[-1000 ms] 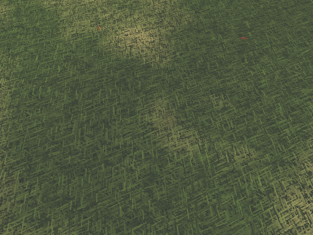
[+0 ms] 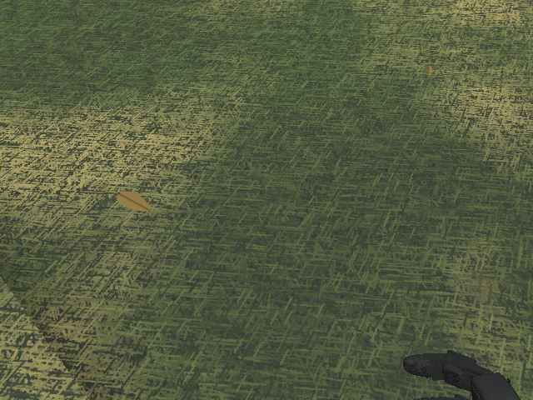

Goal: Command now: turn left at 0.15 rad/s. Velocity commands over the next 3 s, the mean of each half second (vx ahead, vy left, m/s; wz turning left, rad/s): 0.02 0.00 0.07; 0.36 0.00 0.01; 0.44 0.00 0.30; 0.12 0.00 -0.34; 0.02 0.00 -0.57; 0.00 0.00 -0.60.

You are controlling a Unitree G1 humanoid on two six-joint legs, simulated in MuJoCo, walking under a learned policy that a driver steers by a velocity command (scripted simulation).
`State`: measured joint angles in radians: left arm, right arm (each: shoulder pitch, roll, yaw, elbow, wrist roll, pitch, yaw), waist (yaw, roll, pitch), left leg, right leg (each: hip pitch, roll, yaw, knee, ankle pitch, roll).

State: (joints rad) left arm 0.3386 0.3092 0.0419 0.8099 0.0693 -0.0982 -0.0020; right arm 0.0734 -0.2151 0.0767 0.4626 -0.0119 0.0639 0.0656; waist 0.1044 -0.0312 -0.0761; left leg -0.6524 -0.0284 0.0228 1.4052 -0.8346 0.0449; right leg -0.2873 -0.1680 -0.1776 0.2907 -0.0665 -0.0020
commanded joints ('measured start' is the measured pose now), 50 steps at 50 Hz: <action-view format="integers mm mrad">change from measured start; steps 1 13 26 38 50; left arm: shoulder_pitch -61 -55 -225 -258 -273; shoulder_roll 140 39 48 -112 2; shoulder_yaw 37 51 68 -17 27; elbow -57 -122 -114 -107 -95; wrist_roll -4 -60 -41 31 -123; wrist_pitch -3 201 187 36 45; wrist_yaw -19 32 -11 -44 -64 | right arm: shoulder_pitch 109 185 437 437 434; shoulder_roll -111 -113 -180 27 -142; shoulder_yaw -57 -94 -166 -62 -165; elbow -29 189 320 434 460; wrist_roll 22 -2 -19 -101 40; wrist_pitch -36 -76 -136 -217 -108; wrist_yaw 4 -90 -97 -43 -128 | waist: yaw -106 -49 -181 -193 -187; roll -121 110 103 60 36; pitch -109 49 95 152 151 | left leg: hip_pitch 229 254 686 559 391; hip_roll -26 217 258 244 203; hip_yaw -71 -364 -393 -256 -246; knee -390 -779 -1037 -1048 -499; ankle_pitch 262 1104 768 490 571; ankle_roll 120 184 253 220 115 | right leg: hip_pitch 77 -287 -485 -497 -13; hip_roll -293 285 239 29 69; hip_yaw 249 346 379 315 216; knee -59 910 793 516 53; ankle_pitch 137 -185 -174 293 240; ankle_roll -263 6 42 48 -20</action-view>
